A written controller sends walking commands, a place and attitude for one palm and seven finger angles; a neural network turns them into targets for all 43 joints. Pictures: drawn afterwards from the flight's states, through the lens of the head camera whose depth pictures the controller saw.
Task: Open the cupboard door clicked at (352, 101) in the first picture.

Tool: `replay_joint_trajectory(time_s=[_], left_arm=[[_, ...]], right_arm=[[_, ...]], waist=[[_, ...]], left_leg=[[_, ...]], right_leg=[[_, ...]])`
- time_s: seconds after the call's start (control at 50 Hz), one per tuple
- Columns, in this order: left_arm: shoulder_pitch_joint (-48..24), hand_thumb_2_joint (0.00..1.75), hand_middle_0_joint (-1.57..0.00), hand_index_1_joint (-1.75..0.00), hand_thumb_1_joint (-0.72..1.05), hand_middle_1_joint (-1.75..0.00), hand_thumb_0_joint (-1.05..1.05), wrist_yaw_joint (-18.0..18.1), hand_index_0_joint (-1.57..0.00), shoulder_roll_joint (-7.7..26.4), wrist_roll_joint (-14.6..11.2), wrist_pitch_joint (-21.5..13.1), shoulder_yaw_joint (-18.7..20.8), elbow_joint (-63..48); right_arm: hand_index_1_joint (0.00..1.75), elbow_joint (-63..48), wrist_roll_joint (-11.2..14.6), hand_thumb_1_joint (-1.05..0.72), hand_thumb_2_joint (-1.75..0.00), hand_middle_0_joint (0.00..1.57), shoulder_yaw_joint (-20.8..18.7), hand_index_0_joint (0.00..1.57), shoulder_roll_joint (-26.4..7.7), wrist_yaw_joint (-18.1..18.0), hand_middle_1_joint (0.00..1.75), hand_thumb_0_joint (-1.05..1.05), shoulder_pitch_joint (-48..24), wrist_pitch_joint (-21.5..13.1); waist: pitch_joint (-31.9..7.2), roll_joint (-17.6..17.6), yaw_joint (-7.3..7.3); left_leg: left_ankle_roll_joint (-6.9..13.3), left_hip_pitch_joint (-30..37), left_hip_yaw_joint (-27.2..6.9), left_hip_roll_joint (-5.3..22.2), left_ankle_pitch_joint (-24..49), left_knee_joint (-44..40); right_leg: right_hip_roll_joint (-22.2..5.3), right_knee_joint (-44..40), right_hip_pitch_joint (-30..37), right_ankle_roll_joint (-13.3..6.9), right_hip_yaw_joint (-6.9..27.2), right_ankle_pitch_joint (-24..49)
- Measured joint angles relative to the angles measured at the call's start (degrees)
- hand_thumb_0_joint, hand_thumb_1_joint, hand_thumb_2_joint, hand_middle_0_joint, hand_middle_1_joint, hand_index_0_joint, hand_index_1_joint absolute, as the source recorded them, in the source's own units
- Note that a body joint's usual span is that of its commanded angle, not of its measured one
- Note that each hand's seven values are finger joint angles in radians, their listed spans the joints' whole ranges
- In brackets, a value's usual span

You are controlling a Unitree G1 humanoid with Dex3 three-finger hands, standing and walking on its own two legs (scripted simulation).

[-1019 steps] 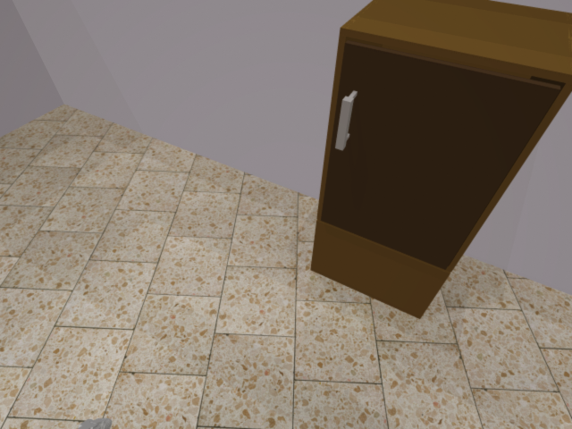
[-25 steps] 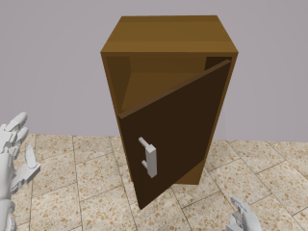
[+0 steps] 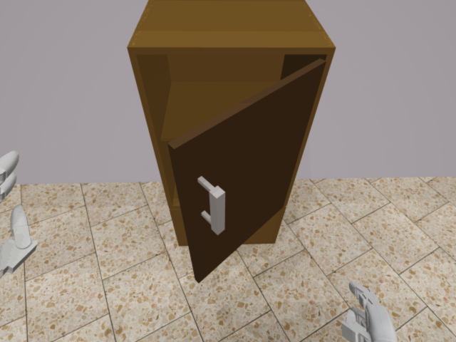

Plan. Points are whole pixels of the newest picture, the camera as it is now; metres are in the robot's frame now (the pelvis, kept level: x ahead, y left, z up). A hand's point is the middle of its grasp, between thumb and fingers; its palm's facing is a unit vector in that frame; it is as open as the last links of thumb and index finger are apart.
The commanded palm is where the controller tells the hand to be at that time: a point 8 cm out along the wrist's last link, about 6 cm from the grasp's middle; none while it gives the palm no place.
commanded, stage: step back with the hand held close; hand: left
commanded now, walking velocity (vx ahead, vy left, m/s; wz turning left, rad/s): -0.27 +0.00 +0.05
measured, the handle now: (210, 206) +0.37 +0.06 +0.01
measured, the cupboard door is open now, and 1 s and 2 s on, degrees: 41 41 41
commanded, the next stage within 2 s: stop stepping back and stand still in 0.70 s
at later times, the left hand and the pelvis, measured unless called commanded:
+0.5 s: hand out of the picture +0.09 +0.30 +0.16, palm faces +0.47 -0.76 -0.45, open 7.4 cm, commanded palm +0.04 +0.34 +0.18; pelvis -0.08 +0.03 -0.01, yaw +4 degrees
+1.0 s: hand out of the picture +0.03 +0.34 +0.16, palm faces +0.44 -0.84 -0.33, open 7.4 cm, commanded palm -0.05 +0.37 +0.18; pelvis -0.19 +0.08 -0.01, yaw -2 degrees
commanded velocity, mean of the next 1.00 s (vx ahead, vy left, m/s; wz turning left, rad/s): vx -0.23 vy -0.02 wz -0.01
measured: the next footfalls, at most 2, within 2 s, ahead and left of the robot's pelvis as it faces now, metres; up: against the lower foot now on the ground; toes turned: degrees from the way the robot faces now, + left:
right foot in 0.32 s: -0.04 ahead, -0.09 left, +0.00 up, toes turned +8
right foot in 0.78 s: -0.19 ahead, -0.07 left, +0.00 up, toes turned +1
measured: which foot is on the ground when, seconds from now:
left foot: down 0.00-0.78, up 0.80-0.90, down 0.92-1.00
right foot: down 0.00-0.18, up 0.20-0.30, down 0.32-0.54, up 0.56-0.76, down 0.78-0.94, up 0.96-1.00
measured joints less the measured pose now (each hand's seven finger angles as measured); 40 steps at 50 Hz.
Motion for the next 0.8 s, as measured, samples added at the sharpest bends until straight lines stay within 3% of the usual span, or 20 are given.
replay_joint_trajectory(time_s=[0.16, 0.28, 0.32, 0.38, 0.48, 0.52, 0.56, 0.6, 0.64, 0.68, 0.76, 0.78, 0.8], left_arm=[[-0.1, 0.89, -0.21, -0.3, 0.89, -0.3, 0.01, 1.0, -0.22, -1.0, 1.3, -2.2, 0.5, 0.4], [-2.0, 0.89, -0.21, -0.3, 0.89, -0.3, 0.01, 0.8, -0.22, -0.3, 2.1, -2.8, 2.5, -0.3], [-1.6, 0.89, -0.21, -0.3, 0.89, -0.3, 0.01, 0.9, -0.22, -0.3, 1.7, -3.2, 3.5, -1.4], [-1.2, 0.9, -0.21, -0.3, 0.89, -0.3, 0.01, 1.2, -0.21, -2.2, 0.7, -3.9, 2.6, -2.4], [-0.3, 0.9, -0.21, -0.3, 0.89, -0.3, 0.01, 1.3, -0.21, -2.1, 0.8, -4.1, -0.1, -3.1], [-1.3, 0.9, -0.21, -0.3, 0.89, -0.3, 0.01, 1.1, -0.22, -1.5, 0.9, -3.9, -0.4, -2.8], [-3.3, 0.9, -0.21, -0.3, 0.89, -0.3, 0.01, 0.8, -0.22, -0.3, 1.0, -4.0, 0.3, -1.9], [-5.4, 0.89, -0.21, -0.3, 0.89, -0.3, 0.01, 0.4, -0.22, 0.4, 1.0, -4.1, 1.6, -0.3], [-6.5, 0.89, -0.21, -0.3, 0.89, -0.3, 0.01, 0.3, -0.22, 0.9, 0.5, -3.6, 2.7, 0.2], [-6.0, 0.9, -0.21, -0.3, 0.89, -0.3, 0.01, 0.5, -0.22, 1.1, -0.2, -3.4, 2.9, -0.4], [-3.6, 0.9, -0.21, -0.3, 0.89, -0.3, 0.01, 0.7, -0.21, 1.2, -1.4, -3.1, 2.4, -3.1], [-2.9, 0.9, -0.21, -0.3, 0.89, -0.3, 0.01, 0.9, -0.21, 1.9, -1.4, -3.4, 2.8, -4.0], [-2.9, 0.9, -0.21, -0.3, 0.89, -0.3, 0.01, 1.0, -0.21, 1.4, -1.1, -4.0, 2.5, -4.4]], right_arm=[[0.3, 0.3, -0.6, -0.9, -0.9, 0.2, 0.6, 0.2, 0.4, 0.0, 0.3, 0.01, 1.8, -2.2], [0.3, 1.1, -1.2, -0.9, -0.9, 0.2, 0.9, 0.21, 1.8, 0.3, 0.3, 0.01, 2.9, -4.6], [0.3, 1.5, -1.4, -0.9, -0.9, 0.2, 1.0, 0.21, 2.1, 0.7, 0.3, 0.01, 2.6, -5.2], [0.3, 3.2, -1.3, -0.9, -0.9, 0.2, 0.8, 0.21, 1.8, 1.5, 0.3, 0.01, 0.4, -5.8], [0.3, 4.9, -1.2, -0.9, -0.9, 0.21, 0.7, 0.21, 1.8, 1.4, 0.3, 0.01, -0.2, -5.5], [0.3, 4.8, -1.2, -0.9, -0.9, 0.21, 0.7, 0.21, 1.6, 0.9, 0.3, 0.01, -0.1, -5.2], [0.3, 4.6, -1.3, -0.9, -0.9, 0.21, 0.6, 0.21, 1.6, 0.5, 0.3, 0.01, -0.7, -5.3], [0.3, 4.5, -2.1, -0.9, -0.9, 0.21, 0.3, 0.21, 2.0, 0.5, 0.3, 0.01, -1.6, -5.5], [0.3, 4.0, -2.4, -0.9, -0.9, 0.2, 0.0, 0.21, 2.6, 1.0, 0.3, 0.01, -2.0, -5.8], [0.3, 3.6, -2.2, -0.9, -0.9, 0.2, 0.1, 0.21, 2.9, 1.8, 0.3, 0.01, -1.9, -6.3], [0.3, 3.0, -2.2, -0.9, -0.9, 0.2, 0.4, 0.21, 3.2, 3.0, 0.3, 0.01, -2.1, -6.7], [0.3, 2.7, -2.1, -0.9, -0.9, 0.2, 0.6, 0.21, 3.3, 3.2, 0.3, 0.01, -2.6, -6.6], [0.3, 3.1, -2.1, -0.9, -0.9, 0.21, 0.8, 0.21, 3.0, 3.4, 0.3, 0.01, -3.3, -6.6]], waist=[[0.3, 0.7, -0.26], [0.9, -0.2, -0.36], [0.2, -0.8, 0.23], [1.6, 1.3, 1.15], [0.9, 1.6, 1.54], [0.6, 1.8, 1.24], [0.9, 1.4, 1.02], [1.0, 1.0, 0.76], [0.5, 0.9, 0.56], [-0.7, 0.7, 0.56], [-3.5, -0.4, 1.27], [-3.8, -2.2, 1.99], [-3.3, -2.2, 2.8]], left_leg=[[1.3, -3.4, -1.0, -0.4, 1.3, 1.8], [2.3, -6.8, -1.7, -2.1, 2.5, 2.4], [2.1, -9.0, -1.0, -2.5, 3.2, 2.5], [1.4, -9.6, -1.3, -1.2, 5.5, 1.9], [-1.1, -9.9, -2.0, -1.2, -0.6, 5.0], [0.1, -9.2, -2.3, -1.0, 4.3, 4.1], [3.1, -8.7, -1.8, -1.0, 7.6, 3.1], [3.7, -8.3, -1.4, -0.9, 8.4, 0.9], [3.2, -8.0, -1.1, -0.4, 10.1, -2.9], [2.7, -8.0, -0.2, 0.2, 11.1, -6.4], [0.1, -10.5, 2.5, 0.3, 11.9, -9.9], [-1.3, -12.6, 4.0, -0.5, 9.4, -7.6], [-2.9, -15.0, 3.6, -0.4, 4.5, -2.5]], right_leg=[[-0.1, 1.0, -2.6, 1.2, -0.9, 0.9], [1.2, 8.8, -3.3, 0.9, 0.9, -3.9], [1.2, 7.0, -2.0, -0.2, 1.6, -7.1], [2.3, 5.7, -2.5, -0.3, 1.3, -5.0], [2.6, 5.0, -1.5, 0.4, 1.5, -3.6], [2.9, 5.6, -1.1, 0.9, 1.4, -3.8], [3.1, 7.7, -1.8, 1.3, 1.7, -5.6], [4.0, 15.6, -4.3, 0.7, 2.1, -10.6], [4.7, 22.2, -5.6, -0.2, 1.0, -13.7], [4.7, 23.3, -4.6, -0.8, -0.9, -15.8], [3.0, 10.1, 2.0, -2.4, -3.8, -16.7], [1.4, 4.3, 3.7, -3.6, -2.1, -15.8], [1.0, 2.9, 3.1, -3.2, -1.2, -11.4]])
